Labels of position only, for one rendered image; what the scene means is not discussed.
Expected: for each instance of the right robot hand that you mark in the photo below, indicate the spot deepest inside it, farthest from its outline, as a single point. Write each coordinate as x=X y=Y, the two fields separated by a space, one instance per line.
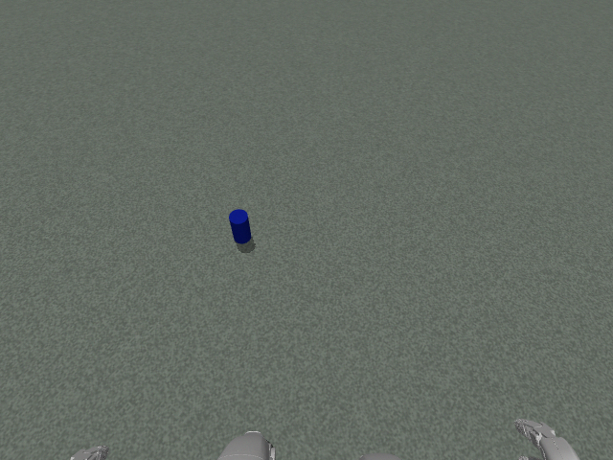
x=544 y=438

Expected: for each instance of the can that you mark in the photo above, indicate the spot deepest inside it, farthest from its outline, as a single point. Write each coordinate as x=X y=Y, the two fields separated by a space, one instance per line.
x=240 y=226

